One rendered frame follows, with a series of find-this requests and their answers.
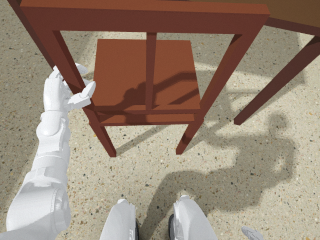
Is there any chair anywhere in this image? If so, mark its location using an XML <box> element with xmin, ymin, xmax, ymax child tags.
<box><xmin>20</xmin><ymin>0</ymin><xmax>271</xmax><ymax>158</ymax></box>

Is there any robot right hand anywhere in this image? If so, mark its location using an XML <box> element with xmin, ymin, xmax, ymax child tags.
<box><xmin>241</xmin><ymin>226</ymin><xmax>264</xmax><ymax>240</ymax></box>

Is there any robot left hand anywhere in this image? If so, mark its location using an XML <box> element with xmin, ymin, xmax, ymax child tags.
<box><xmin>43</xmin><ymin>63</ymin><xmax>96</xmax><ymax>116</ymax></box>

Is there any table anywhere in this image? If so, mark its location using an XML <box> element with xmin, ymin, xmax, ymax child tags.
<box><xmin>7</xmin><ymin>0</ymin><xmax>320</xmax><ymax>126</ymax></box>

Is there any robot right thigh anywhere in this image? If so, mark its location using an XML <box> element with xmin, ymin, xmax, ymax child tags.
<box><xmin>173</xmin><ymin>199</ymin><xmax>218</xmax><ymax>240</ymax></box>

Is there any robot left forearm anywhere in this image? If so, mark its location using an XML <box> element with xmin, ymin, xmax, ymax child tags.
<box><xmin>6</xmin><ymin>110</ymin><xmax>71</xmax><ymax>231</ymax></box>

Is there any left robot upper arm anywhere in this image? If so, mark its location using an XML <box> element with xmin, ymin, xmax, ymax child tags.
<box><xmin>0</xmin><ymin>188</ymin><xmax>71</xmax><ymax>240</ymax></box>

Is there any left robot shin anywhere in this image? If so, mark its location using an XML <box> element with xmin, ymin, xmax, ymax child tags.
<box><xmin>117</xmin><ymin>199</ymin><xmax>135</xmax><ymax>240</ymax></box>

